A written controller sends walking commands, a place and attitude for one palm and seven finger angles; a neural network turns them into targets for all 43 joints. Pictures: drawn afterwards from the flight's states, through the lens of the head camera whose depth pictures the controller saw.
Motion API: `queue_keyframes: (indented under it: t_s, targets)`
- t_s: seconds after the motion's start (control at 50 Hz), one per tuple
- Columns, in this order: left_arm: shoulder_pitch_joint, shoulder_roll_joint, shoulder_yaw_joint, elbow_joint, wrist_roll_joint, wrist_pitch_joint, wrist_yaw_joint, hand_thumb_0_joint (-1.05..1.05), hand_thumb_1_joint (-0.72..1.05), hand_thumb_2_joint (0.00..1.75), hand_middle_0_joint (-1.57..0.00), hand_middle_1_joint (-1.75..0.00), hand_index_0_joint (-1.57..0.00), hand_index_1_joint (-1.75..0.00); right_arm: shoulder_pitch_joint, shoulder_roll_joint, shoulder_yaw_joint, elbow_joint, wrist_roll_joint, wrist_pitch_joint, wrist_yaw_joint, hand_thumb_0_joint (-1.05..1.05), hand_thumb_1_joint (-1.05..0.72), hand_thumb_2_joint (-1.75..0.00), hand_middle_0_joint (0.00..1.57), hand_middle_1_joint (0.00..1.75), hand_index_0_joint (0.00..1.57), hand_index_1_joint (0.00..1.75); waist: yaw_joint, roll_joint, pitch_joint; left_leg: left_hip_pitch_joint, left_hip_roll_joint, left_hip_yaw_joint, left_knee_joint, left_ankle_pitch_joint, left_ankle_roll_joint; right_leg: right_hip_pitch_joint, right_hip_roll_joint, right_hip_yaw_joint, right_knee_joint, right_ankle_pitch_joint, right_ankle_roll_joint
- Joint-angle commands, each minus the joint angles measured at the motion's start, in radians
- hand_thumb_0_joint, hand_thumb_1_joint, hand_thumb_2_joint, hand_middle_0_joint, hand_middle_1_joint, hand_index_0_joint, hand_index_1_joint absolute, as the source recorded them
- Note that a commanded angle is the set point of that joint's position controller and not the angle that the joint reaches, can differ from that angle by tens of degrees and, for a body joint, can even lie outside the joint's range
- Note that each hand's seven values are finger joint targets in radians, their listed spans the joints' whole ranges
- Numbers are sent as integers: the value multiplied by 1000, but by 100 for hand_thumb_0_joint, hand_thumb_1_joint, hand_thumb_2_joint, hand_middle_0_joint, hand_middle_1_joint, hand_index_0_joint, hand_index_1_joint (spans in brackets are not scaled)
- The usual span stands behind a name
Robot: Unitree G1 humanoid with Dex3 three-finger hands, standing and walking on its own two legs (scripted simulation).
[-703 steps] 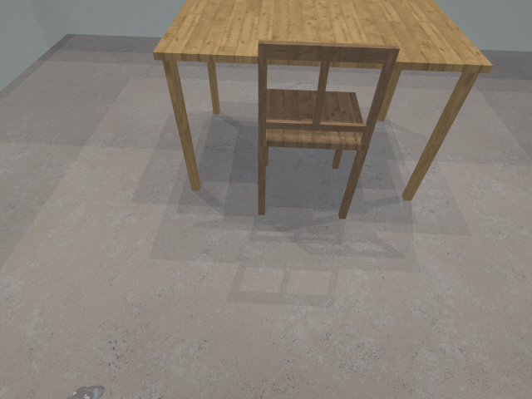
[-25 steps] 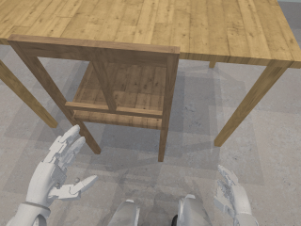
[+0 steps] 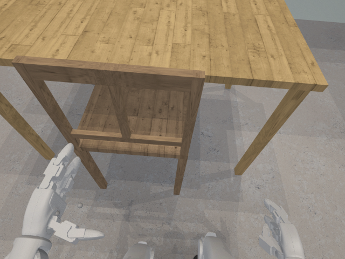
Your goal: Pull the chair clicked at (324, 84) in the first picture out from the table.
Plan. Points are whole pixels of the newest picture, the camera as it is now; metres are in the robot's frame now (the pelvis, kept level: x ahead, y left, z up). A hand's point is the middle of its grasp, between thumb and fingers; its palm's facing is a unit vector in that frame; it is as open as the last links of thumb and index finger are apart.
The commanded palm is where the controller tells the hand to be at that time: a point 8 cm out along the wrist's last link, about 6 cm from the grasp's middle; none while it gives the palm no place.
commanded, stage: raise the hand toward the chair's back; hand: left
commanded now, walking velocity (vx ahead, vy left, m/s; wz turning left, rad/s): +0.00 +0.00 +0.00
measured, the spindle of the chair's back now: (121, 113) +0.49 +0.18 -0.01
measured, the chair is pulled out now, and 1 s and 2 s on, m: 0.00 0.00 0.00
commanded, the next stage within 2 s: aim the fingers beside a spindle in 0.90 s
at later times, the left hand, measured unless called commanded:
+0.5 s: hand (75, 182) +0.26 +0.21 +0.06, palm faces -0.02 -1.00 -0.06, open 16.9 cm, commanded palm +0.23 +0.26 +0.06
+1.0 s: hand (81, 188) +0.25 +0.20 +0.06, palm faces -0.02 -1.00 -0.07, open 16.9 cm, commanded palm +0.23 +0.25 +0.06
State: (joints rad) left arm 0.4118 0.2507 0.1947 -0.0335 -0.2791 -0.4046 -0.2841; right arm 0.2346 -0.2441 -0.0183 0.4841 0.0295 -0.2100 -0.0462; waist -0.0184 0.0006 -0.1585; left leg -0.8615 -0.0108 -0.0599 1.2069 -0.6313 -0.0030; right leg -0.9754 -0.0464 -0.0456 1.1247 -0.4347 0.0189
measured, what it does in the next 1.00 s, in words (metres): stands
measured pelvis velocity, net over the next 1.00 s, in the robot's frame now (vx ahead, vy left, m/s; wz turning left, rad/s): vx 0.01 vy -0.01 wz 0.00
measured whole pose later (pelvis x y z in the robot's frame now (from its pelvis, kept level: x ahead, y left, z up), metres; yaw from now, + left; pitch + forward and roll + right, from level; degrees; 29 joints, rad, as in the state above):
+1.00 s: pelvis +0.01 -0.01 +0.01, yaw +0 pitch +16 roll -1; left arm 0.29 0.27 0.23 0.08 -0.29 -0.39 -0.32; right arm 0.25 -0.24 0.01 0.51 0.03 -0.18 -0.04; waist -0.01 0.02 -0.15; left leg -0.81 -0.01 -0.06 1.14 -0.61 -0.01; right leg -0.93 -0.04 -0.05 1.07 -0.42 0.01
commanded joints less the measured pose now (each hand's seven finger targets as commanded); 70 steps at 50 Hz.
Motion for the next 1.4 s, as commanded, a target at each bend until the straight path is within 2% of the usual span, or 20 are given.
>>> queue_keyframes:
  t_s: [0.0, 0.06, 0.08, 0.12, 0.16, 0.22, 0.26, 0.42, 0.46, 0.7, 0.72, 0.88, 0.94, 1.0, 1.04, 1.1, 1.12, 1.18, 1.22, 1.38]
  targets:
    - [-43, 117, 76, -183, -2, -37, 3, 0, -50, 30, -6, -8, -6, -8, -19, -130, -42, -153, -1, -44, -4, 0, -90, -90, 20, 30, 20, 30, 1, 68, -177, 39, -9, 20, -241, 345, -4, 262, 43, -44, -136, 92, -39]
    - [-81, 135, 88, -201, -6, -28, -4, 0, -50, 30, -6, -8, -6, -8, -14, -130, -36, -156, -2, -39, -5, 0, -90, -90, 20, 30, 20, 30, 3, 89, -208, 64, -8, 19, -242, 388, -8, 278, 42, -44, -132, 132, -41]
    - [-79, 124, 87, -180, -7, -23, -5, 0, -50, 30, -6, -8, -6, -8, -10, -128, -35, -154, -2, -38, -6, 0, -90, -90, 20, 30, 20, 30, 0, 59, -199, 62, -7, 17, -243, 399, -9, 283, 44, -48, -134, 143, -40]
    - [-102, 131, 91, -164, -10, -19, -10, 0, -50, 30, -6, -8, -6, -8, -14, -130, -33, -148, -2, -37, -7, 0, -90, -90, 20, 30, 20, 30, -2, 61, -182, 59, -6, 15, -239, 402, -11, 276, 46, -48, -134, 148, -41]
    - [-126, 136, 95, -175, -13, -22, -15, 0, -50, 30, -6, -8, -6, -8, -9, -130, -31, -145, -4, -40, -7, 0, -90, -90, 20, 30, 20, 30, -1, 76, -210, 70, -7, 16, -239, 418, -13, 288, 43, -44, -135, 164, -40]
    - [-139, 146, 107, -136, -17, -15, -25, 0, -50, 30, -6, -8, -6, -8, -9, -134, -29, -138, -3, -39, -9, 0, -90, -90, 20, 30, 20, 30, -3, 48, -199, 60, -6, 15, -239, 416, -11, 293, 47, -45, -138, 166, -41]
    - [-162, 154, 114, -155, -19, -16, -35, 0, -50, 30, -6, -8, -6, -8, -4, -136, -30, -135, -3, -41, -8, 0, -90, -90, 20, 30, 20, 30, -1, 72, -239, 80, -5, 18, -238, 450, -14, 309, 42, -43, -135, 197, -39]
    - [-148, 161, 134, -123, -30, -8, -33, 0, -50, 30, -6, -8, -6, -8, 0, -136, -36, -121, 0, -40, -4, 0, -90, -90, 20, 30, 20, 30, 7, 80, -249, 105, -2, 20, -248, 534, -20, 338, 41, -45, -144, 257, -41]
    - [-140, 146, 127, -111, -34, -8, -34, 0, -50, 30, -6, -8, -6, -8, 0, -134, -38, -120, 0, -38, -1, 0, -90, -90, 20, 30, 20, 30, 3, 47, -245, 93, -3, 22, -252, 519, -18, 353, 39, -45, -148, 265, -38]
    - [-175, 155, 127, -106, -30, -52, -23, 0, -50, 30, -6, -8, -6, -8, -3, -135, -37, -122, 0, -31, -2, 0, -90, -90, 20, 30, 20, 30, 0, 57, -223, 62, -9, 35, -257, 421, -6, 355, 34, -25, -167, 205, -37]
    - [-181, 165, 133, -96, -31, -52, -24, 0, -50, 30, -6, -8, -6, -8, -2, -136, -36, -121, -1, -28, -3, 0, -90, -90, 20, 30, 20, 30, -4, 37, -215, 53, -8, 34, -254, 409, -3, 355, 37, -24, -167, 196, -38]
    - [-195, 158, 119, -98, -30, -50, -35, 0, -50, 30, -6, -8, -6, -8, -8, -134, -33, -124, 2, -27, -7, 0, -90, -90, 20, 30, 20, 30, -6, 52, -215, 52, -11, 39, -253, 375, 3, 351, 33, -15, -179, 169, -34]
    - [-193, 159, 124, -77, -33, -45, -39, 0, -50, 30, -6, -8, -6, -8, -7, -134, -31, -125, 3, -24, -8, 0, -90, -90, 20, 30, 20, 30, -8, 24, -210, 36, -13, 42, -251, 362, 6, 366, 33, -8, -184, 163, -33]
    - [-201, 161, 124, -81, -28, -49, -35, 0, -50, 30, -6, -8, -6, -8, -7, -133, -30, -123, 3, -28, -9, 0, -90, -90, 20, 30, 20, 30, -5, 44, -208, 36, -14, 42, -248, 355, 7, 355, 31, -7, -184, 152, -34]
    - [-260, 144, 98, -50, -25, -48, -39, 0, -50, 30, -6, -8, -6, -8, -6, -138, -26, -117, 1, -27, -10, 0, -90, -90, 20, 30, 20, 30, -23, 15, -181, 15, -11, 37, -240, 326, 8, 325, 34, -7, -180, 122, -32]
    - [-292, 136, 82, -55, -19, -61, -33, 0, -50, 30, -6, -8, -6, -8, -5, -138, -27, -115, 0, -36, -11, 0, -90, -90, 20, 30, 20, 30, -17, 48, -207, 18, -14, 39, -234, 320, 8, 315, 28, -3, -173, 111, -33]
    - [-286, 160, 101, -47, -19, -59, -32, 0, -50, 30, -6, -8, -6, -8, -3, -141, -28, -116, -1, -34, -11, 0, -90, -90, 20, 30, 20, 30, -13, 40, -215, 14, -13, 41, -227, 324, 10, 322, 30, 0, -168, 113, -35]
    - [-330, 141, 83, -34, -9, -59, -26, 0, -50, 30, -6, -8, -6, -8, -3, -138, -28, -112, -1, -33, -11, 0, -90, -90, 20, 30, 20, 30, -16, 36, -228, 8, -14, 43, -225, 328, 10, 321, 27, 2, -162, 127, -32]
    - [-338, 167, 100, -18, -5, -54, -17, 0, -50, 30, -6, -8, -6, -8, -1, -143, -26, -113, -3, -28, -11, 0, -90, -90, 20, 30, 20, 30, -10, 26, -234, -7, -14, 42, -224, 327, 10, 329, 29, 3, -155, 123, -35]
    - [-400, 153, 100, 33, 8, -52, 7, 0, -50, 30, -6, -8, -6, -8, -5, -139, -29, -106, -5, -12, -5, 0, -90, -90, 20, 30, 20, 30, -8, 26, -256, -38, -15, 53, -214, 312, 10, 329, 23, 14, -147, 123, -31]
